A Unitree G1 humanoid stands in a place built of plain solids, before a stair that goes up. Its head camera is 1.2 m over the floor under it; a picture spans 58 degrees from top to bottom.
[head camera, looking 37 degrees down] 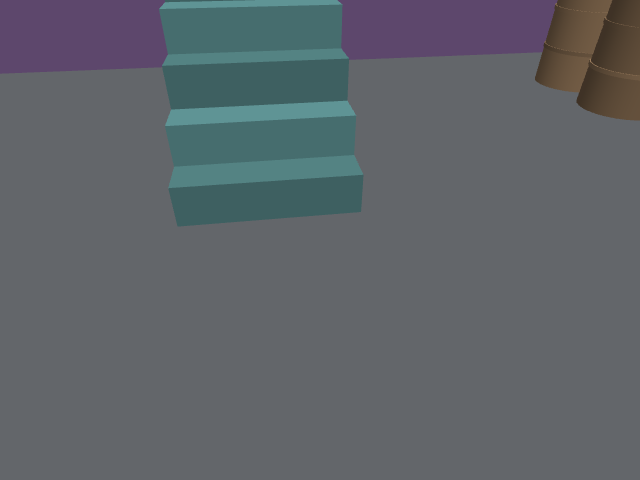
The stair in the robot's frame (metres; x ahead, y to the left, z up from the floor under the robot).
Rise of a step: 0.21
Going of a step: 0.22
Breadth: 0.90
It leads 8 degrees to the left of straight ahead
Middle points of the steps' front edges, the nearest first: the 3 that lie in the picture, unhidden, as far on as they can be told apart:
1.76 0.24 0.21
1.97 0.27 0.42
2.19 0.30 0.63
